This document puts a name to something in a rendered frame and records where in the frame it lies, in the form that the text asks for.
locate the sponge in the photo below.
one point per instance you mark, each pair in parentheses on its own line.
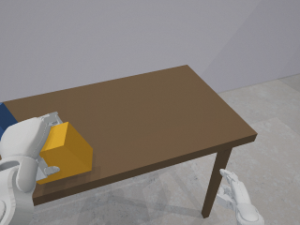
(66,149)

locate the right robot forearm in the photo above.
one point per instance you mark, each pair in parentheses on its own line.
(248,214)

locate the right robot hand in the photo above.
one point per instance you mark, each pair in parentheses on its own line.
(229,197)

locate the left robot hand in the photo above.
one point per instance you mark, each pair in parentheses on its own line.
(27,138)

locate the table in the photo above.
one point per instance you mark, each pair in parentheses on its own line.
(140,124)

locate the left robot forearm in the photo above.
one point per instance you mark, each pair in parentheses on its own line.
(17,184)

